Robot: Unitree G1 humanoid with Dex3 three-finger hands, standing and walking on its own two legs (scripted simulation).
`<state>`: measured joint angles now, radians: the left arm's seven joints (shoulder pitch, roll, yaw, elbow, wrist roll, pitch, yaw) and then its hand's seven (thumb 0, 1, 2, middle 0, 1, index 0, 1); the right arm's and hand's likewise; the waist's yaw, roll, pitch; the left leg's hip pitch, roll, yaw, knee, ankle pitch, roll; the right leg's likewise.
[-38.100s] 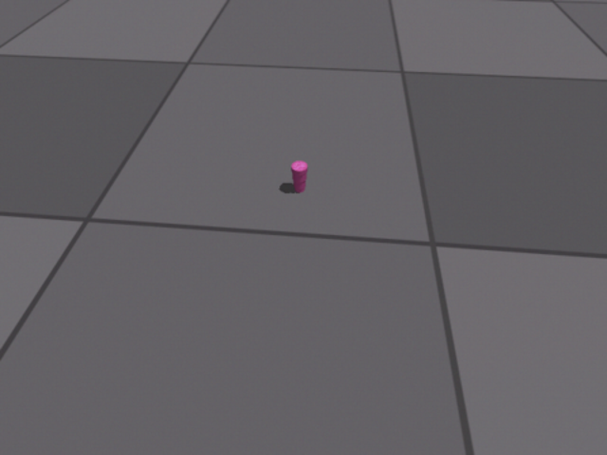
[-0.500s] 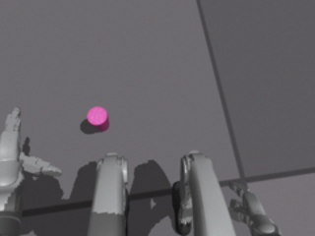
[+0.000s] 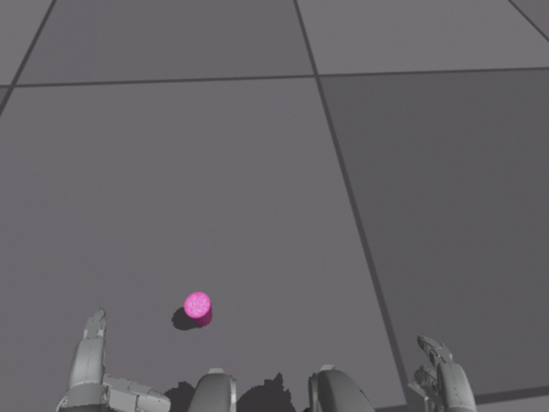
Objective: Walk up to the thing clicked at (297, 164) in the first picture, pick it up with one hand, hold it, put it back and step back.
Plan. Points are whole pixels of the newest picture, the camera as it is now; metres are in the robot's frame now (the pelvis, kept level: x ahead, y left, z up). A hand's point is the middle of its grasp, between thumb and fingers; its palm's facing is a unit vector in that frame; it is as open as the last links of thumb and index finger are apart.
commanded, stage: home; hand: left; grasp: from the side
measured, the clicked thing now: (200, 311) +0.43 +0.20 -0.59
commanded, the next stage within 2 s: stand in 1.92 s
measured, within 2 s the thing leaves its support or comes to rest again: neither
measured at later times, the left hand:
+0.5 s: hand (125, 386) +0.18 +0.19 -0.01, palm faces +0.12 -0.95 -0.30, open 17.6 cm
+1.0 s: hand (132, 395) +0.17 +0.18 -0.01, palm faces +0.11 -0.95 -0.29, open 17.5 cm
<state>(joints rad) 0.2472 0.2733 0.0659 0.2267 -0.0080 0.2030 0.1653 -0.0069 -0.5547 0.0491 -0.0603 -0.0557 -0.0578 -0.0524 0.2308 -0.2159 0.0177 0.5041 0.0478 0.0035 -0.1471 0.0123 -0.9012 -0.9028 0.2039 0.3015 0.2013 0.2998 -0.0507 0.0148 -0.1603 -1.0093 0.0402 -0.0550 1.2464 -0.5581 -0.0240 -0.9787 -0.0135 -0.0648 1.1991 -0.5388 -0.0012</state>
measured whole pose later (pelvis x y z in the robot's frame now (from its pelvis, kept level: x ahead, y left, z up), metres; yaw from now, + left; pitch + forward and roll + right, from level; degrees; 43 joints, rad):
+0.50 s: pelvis +0.02 +0.01 +0.05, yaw +1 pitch +8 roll -2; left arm 0.47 0.21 -0.02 0.00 -0.01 0.28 0.15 -0.01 -0.58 0.04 -0.05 -0.05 -0.05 -0.05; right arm 0.26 -0.20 0.03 0.48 0.01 -0.10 -0.18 0.01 -0.90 -0.90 0.21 0.30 0.20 0.30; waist -0.02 0.03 -0.11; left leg -0.64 0.03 -0.04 0.98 -0.49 -0.01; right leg -0.61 -0.02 -0.06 0.93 -0.47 0.01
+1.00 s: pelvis +0.01 +0.00 +0.05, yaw +0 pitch +7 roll -2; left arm 0.46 0.20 -0.02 0.03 -0.01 0.25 0.14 -0.01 -0.55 0.05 -0.06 -0.06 -0.05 -0.05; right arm 0.29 -0.21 0.03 0.52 0.01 -0.12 -0.18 0.02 -0.90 -0.90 0.20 0.30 0.20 0.30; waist -0.02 0.03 -0.09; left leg -0.62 0.04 -0.04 0.95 -0.45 -0.02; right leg -0.59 -0.01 -0.05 0.91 -0.44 0.00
